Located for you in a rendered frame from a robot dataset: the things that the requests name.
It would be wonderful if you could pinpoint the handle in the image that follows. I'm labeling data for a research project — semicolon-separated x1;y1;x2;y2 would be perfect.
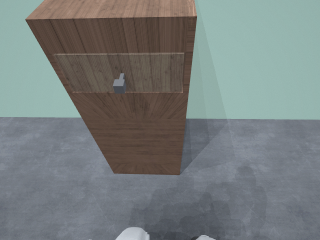
113;73;127;94

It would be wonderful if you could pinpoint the drawer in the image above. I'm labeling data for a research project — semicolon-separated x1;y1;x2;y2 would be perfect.
54;52;185;92

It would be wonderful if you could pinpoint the cabinet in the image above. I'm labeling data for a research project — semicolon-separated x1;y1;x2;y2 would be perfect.
25;0;197;175

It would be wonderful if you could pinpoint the robot left thigh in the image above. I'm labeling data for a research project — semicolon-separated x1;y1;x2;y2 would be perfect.
115;227;150;240

